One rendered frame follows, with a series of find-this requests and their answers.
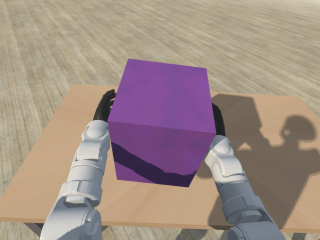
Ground right robot upper arm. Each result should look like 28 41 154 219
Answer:
228 221 285 240

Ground right robot hand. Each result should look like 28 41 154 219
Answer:
212 103 226 136

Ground left robot hand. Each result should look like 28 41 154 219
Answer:
93 89 117 122

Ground right robot forearm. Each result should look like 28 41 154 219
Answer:
204 135 286 240

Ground left robot forearm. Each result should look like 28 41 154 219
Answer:
40 120 110 240

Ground table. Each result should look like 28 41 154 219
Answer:
0 84 320 240

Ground carton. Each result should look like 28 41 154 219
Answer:
107 58 217 188

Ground left robot upper arm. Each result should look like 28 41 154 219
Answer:
41 207 102 240

